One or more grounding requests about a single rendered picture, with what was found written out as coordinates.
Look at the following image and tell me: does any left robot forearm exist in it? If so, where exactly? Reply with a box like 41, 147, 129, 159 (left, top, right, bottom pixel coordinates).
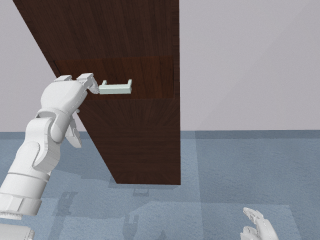
0, 107, 71, 220

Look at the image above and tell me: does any handle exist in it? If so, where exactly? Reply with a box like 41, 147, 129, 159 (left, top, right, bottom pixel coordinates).
99, 79, 132, 95

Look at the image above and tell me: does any right robot hand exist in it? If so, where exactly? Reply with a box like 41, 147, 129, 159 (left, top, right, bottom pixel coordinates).
240, 207, 279, 240

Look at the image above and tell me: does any robot left upper arm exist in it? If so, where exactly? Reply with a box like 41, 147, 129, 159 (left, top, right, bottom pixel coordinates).
0, 223, 35, 240

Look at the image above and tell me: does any drawer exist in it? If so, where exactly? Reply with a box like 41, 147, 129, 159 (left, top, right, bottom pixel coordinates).
55, 55, 174, 100

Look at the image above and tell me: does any cabinet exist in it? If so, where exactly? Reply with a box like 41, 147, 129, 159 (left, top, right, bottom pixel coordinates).
12, 0, 181, 185

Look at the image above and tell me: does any left robot hand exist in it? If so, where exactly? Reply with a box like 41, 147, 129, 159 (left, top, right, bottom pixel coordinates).
40, 73, 100, 148

